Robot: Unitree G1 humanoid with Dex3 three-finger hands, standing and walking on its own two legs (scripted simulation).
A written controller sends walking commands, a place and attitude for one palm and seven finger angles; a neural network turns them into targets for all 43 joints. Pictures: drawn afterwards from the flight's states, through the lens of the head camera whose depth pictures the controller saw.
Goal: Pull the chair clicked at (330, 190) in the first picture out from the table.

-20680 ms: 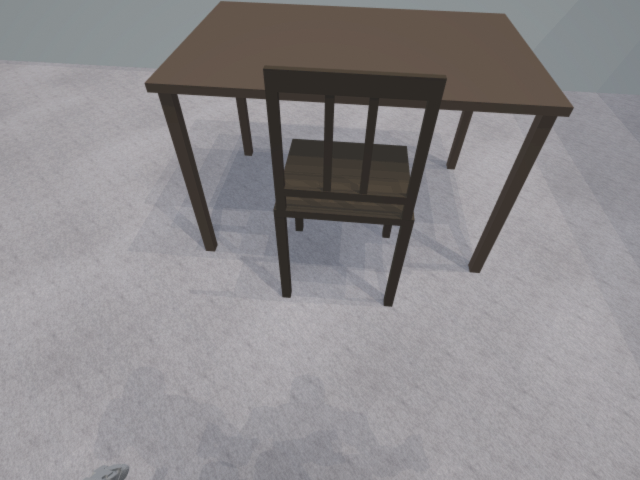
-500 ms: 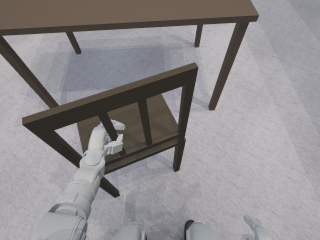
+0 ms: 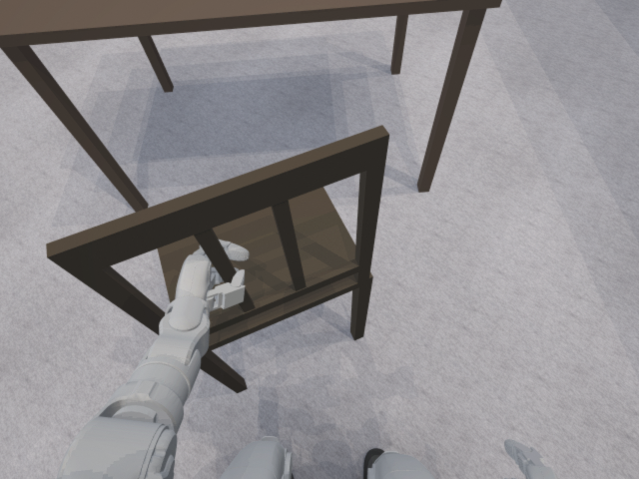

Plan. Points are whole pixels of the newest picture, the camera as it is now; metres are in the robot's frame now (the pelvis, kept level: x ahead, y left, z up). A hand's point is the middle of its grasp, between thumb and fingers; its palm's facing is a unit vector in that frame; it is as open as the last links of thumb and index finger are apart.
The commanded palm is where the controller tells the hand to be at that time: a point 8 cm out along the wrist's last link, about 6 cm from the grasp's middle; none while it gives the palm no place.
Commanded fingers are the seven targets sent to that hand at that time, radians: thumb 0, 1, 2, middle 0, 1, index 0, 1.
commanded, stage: step backward, pulling the chair out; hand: left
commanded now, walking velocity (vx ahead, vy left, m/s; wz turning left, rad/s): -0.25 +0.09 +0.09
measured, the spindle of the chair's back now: (229, 275) +0.40 +0.14 -0.09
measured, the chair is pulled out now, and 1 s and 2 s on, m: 0.43 0.58 0.58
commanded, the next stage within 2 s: stop walking, hand still on the chair in 0.16 s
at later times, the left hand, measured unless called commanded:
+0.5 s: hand (218, 373) +0.25 +0.13 -0.05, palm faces -0.07 -0.97 -0.24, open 5.5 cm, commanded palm +0.23 +0.19 -0.04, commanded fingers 0.00 0.90 0.90 -0.50 -1.45 -0.50 -1.45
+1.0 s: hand (213, 394) +0.22 +0.14 -0.05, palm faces -0.13 -0.97 -0.20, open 5.4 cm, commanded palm +0.21 +0.19 -0.04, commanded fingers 0.00 0.90 0.90 -0.50 -1.45 -0.50 -1.45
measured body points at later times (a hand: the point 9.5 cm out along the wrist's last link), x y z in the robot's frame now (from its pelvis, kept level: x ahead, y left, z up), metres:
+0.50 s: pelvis -0.09 +0.02 -0.01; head -0.04 -0.01 +0.44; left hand +0.24 +0.19 -0.03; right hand +0.01 -0.20 -0.15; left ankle -0.10 +0.18 -0.74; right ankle -0.05 -0.09 -0.74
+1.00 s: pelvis -0.08 +0.05 +0.00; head -0.07 +0.03 +0.45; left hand +0.22 +0.19 -0.03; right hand +0.04 -0.19 -0.12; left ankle -0.10 +0.18 -0.74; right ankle -0.05 -0.09 -0.74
